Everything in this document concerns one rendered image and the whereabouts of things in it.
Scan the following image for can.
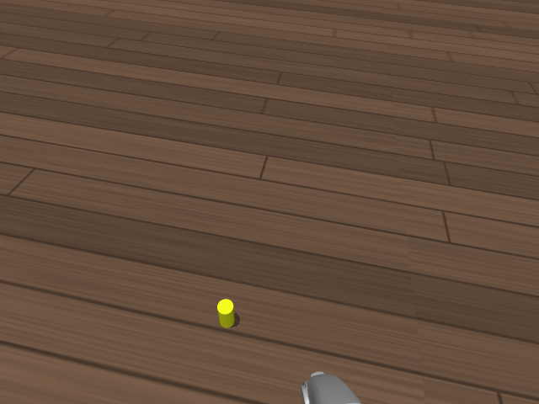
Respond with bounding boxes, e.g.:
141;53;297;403
217;299;235;328

